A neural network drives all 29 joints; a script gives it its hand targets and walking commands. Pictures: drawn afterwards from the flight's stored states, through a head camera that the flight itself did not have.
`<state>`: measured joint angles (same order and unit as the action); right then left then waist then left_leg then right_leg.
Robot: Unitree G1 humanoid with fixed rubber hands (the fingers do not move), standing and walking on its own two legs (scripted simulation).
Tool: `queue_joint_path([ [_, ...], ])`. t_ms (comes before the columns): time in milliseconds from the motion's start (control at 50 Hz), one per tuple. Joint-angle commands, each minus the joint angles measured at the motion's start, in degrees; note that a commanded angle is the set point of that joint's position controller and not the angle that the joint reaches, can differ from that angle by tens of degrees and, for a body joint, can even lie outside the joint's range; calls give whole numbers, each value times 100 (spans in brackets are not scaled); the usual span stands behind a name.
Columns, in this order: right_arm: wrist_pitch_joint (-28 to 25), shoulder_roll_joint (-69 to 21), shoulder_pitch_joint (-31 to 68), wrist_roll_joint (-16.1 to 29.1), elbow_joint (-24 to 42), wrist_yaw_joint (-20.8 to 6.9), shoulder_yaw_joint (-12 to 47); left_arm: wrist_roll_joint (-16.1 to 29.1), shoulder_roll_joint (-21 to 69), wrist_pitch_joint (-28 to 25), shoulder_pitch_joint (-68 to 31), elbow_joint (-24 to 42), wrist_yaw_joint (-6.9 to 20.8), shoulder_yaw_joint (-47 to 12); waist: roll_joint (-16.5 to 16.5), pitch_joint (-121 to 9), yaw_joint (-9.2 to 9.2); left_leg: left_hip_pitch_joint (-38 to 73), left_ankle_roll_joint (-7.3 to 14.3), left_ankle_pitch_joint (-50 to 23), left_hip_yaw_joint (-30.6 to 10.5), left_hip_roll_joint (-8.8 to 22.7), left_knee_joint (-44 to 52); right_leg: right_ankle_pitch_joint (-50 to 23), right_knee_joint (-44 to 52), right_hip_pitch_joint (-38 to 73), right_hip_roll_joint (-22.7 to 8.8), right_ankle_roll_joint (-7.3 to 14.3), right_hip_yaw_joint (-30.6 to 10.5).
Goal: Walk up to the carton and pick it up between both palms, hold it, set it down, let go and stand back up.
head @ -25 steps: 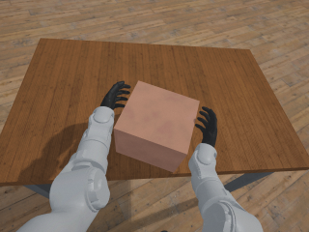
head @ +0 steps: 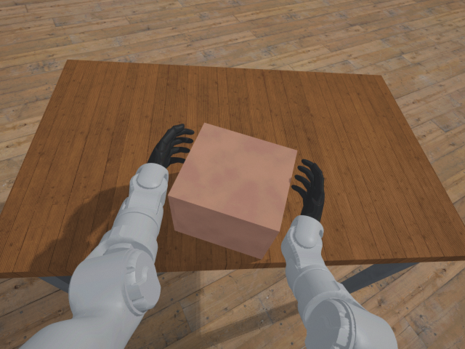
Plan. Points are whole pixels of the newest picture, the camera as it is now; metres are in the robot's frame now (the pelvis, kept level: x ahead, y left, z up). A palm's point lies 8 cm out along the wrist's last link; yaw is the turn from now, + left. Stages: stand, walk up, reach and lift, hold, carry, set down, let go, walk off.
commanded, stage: set down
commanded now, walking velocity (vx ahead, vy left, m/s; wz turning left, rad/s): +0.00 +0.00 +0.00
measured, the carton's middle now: (233, 192) +0.41 -0.03 -0.05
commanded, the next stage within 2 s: none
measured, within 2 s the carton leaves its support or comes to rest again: neither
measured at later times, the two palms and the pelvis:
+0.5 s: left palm (161, 161) +0.44 +0.11 +0.02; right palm (308, 210) +0.33 -0.16 +0.01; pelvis +0.00 +0.02 -0.01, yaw -2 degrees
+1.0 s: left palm (160, 162) +0.44 +0.11 +0.02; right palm (308, 211) +0.33 -0.16 +0.01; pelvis -0.01 +0.02 -0.02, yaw -2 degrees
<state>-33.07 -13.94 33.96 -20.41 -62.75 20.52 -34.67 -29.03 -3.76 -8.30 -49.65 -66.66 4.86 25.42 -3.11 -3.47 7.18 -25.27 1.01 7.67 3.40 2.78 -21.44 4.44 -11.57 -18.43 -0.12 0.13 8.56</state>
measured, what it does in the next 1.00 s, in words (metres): stands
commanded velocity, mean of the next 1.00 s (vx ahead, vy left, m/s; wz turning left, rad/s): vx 0.00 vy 0.00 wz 0.00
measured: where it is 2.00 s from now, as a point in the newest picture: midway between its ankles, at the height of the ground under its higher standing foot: outside the picture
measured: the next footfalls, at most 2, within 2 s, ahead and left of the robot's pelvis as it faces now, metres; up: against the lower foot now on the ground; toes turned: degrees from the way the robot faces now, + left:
none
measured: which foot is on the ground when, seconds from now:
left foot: down 0.00-1.00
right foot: down 0.00-1.00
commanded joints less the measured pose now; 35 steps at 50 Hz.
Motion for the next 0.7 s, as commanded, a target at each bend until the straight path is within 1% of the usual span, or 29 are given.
queue_joint_path([
  [0, 71, -2855, 2301, -669, -322, -619, 1614, -236, 3139, -325, -1685, -322, 879, -789, 440, -1532, 60, 1146, 8, -317, 147, -243, -136, -1168, -228, 639, 74, -163, -248],
  [40, 84, -2870, 2272, -651, -334, -586, 1669, -255, 3046, -270, -1695, -161, 940, -706, 436, -1501, -14, 827, 56, -94, 148, -265, -44, -1250, -356, 814, 23, -218, -264],
  [60, 42, -2849, 2303, -640, -377, -610, 1654, -279, 3073, -295, -1785, -45, 913, -701, 533, -1584, -61, 829, 36, -125, 132, -246, -27, -1183, -398, 772, 47, -205, -222],
  [80, -2, -2825, 2339, -676, -367, -643, 1619, -268, 3063, -326, -1816, -30, 887, -711, 524, -1627, -58, 907, 26, -148, 121, -230, -33, -1074, -395, 687, 75, -192, -177],
  [100, -25, -2823, 2296, -730, -426, -673, 1557, -308, 3060, -358, -1825, -64, 853, -685, 595, -1607, -92, 993, 1, -191, 139, -214, -77, -967, -387, 543, 89, -145, -156],
  [160, -34, -2780, 2301, -898, -453, -767, 1289, -354, 3090, -411, -1893, -32, 764, -733, 739, -1653, -33, 1114, -70, -174, 106, -151, -175, -497, -383, 82, 166, -69, -87],
  [220, -42, -2649, 2226, -929, -666, -825, 1195, -404, 3075, -431, -1844, -156, 699, -770, 929, -1770, -48, 1373, -169, -482, 40, -92, -309, -470, -411, -254, 248, 5, -11],
  [240, -42, -2622, 2143, -931, -706, -842, 1220, -431, 3073, -417, -1658, -210, 698, -702, 850, -1705, -59, 1452, -151, -593, 22, -90, -326, -529, -391, -268, 281, -3, -10],
  [260, -33, -2597, 2171, -924, -724, -846, 1202, -425, 3006, -417, -1720, -262, 706, -683, 836, -1668, -78, 1341, -140, -527, 31, -104, -329, -467, -400, -319, 271, -8, -15],
  [280, -23, -2555, 2236, -923, -701, -862, 1143, -411, 3028, -403, -1734, -277, 699, -680, 799, -1607, -49, 1318, -143, -414, -14, -93, -314, -389, -418, -359, 281, -19, -9],
  [300, 5, -2576, 2322, -933, -696, -866, 1135, -362, 2988, -394, -1833, -348, 705, -682, 727, -1500, -38, 1161, -99, -176, -15, -106, -307, -217, -443, -415, 266, -29, -4],
  [320, 66, -2599, 2189, -919, -763, -878, 1129, -373, 2977, -349, -1726, -433, 714, -654, 714, -1342, -40, 1074, -78, -10, -12, -112, -297, -159, -464, -368, 243, -24, -44],
  [360, 89, -2598, 2181, -907, -727, -903, 1117, -361, 2935, -337, -1758, -377, 702, -631, 732, -1354, -60, 986, -63, 75, -19, -116, -305, -86, -526, -420, 236, -25, -41],
  [380, 74, -2601, 2204, -952, -726, -911, 1090, -372, 2973, -358, -1808, -334, 688, -641, 776, -1438, -48, 1024, -88, 11, -31, -114, -303, -136, -542, -469, 245, -30, -25],
  [400, 56, -2621, 2142, -940, -777, -925, 1142, -403, 2945, -395, -1749, -342, 675, -590, 745, -1517, -71, 1107, -77, -148, -25, -115, -348, -205, -548, -476, 254, -29, -25],
  [420, 78, -2651, 2132, -950, -833, -926, 1108, -430, 2906, -408, -1769, -398, 686, -542, 683, -1457, -40, 1103, -58, -113, -28, -120, -368, -171, -544, -503, 243, -38, -42],
  [440, 75, -2649, 2161, -1012, -874, -931, 1020, -442, 2946, -423, -1801, -444, 683, -564, 720, -1455, -2, 1047, -71, -27, -53, -105, -371, -96, -576, -577, 250, -24, -26],
  [460, 57, -2619, 2191, -998, -862, -954, 1006, -434, 2961, -438, -1815, -410, 660, -588, 764, -1489, -9, 1048, -93, 37, -78, -83, -386, -34, -618, -685, 263, -31, 3],
  [480, 13, -2649, 2175, -1044, -881, -961, 981, -410, 3031, -476, -1832, -461, 639, -679, 826, -1579, 29, 1065, -126, -20, -99, -72, -443, -72, -642, -781, 275, -7, 25],
  [500, -18, -2626, 2119, -1023, -981, -976, 1001, -428, 3052, -492, -1785, -495, 611, -700, 955, -1555, -7, 1134, -156, -156, -138, -53, -498, -89, -680, -881, 308, 38, 58],
  [540, -42, -2590, 2165, -980, -981, -1011, 971, -456, 3031, -497, -1802, -488, 591, -693, 974, -1639, -8, 1085, -180, -178, -144, -49, -596, -68, -742, -1014, 316, 57, 61],
  [560, -46, -2631, 2126, -979, -1001, -1009, 995, -482, 3033, -491, -1721, -573, 592, -644, 970, -1636, -33, 1072, -173, -170, -146, -58, -622, -68, -746, -1013, 294, 67, 35],
  [600, -45, -2614, 2184, -996, -1003, -976, 953, -449, 2968, -497, -1805, -621, 624, -667, 925, -1592, 44, 875, -155, 57, -129, -104, -632, -28, -763, -1009, 268, 23, -7],
  [620, -32, -2639, 2196, -995, -1058, -975, 963, -440, 2948, -501, -1827, -644, 637, -632, 876, -1508, 36, 847, -133, 71, -135, -106, -650, 8, -783, -1027, 267, 27, -3],
  [640, -3, -2603, 2178, -989, -1125, -976, 926, -464, 2940, -486, -1815, -716, 649, -617, 908, -1423, 52, 754, -125, 206, -136, -97, -662, 97, -824, -1005, 272, 22, -17],
  [660, -6, -2599, 2227, -1038, -1028, -972, 870, -451, 2907, -496, -1838, -697, 659, -602, 816, -1493, 79, 693, -113, 280, -119, -114, -659, 137, -830, -1009, 253, -3, -20],
  [680, -3, -2627, 2133, -1048, -1106, -970, 897, -480, 2916, -507, -1769, -706, 664, -562, 795, -1442, 71, 731, -109, 175, -120, -114, -699, 42, -862, -979, 261, -13, -28],
])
